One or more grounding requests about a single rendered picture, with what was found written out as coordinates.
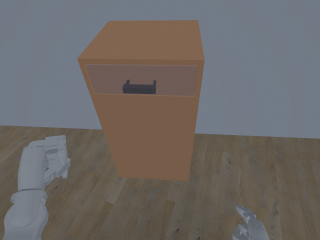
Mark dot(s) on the drawer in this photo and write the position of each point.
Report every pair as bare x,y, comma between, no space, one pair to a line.
171,80

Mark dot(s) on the cabinet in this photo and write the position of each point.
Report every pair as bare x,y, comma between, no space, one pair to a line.
149,136

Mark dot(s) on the right robot hand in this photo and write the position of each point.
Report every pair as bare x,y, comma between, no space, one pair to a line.
255,229

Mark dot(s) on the left robot hand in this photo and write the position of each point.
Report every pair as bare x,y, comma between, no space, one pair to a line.
34,161

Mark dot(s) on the handle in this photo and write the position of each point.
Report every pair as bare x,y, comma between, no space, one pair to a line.
139,88

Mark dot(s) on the left robot forearm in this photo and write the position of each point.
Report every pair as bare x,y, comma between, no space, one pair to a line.
27,217

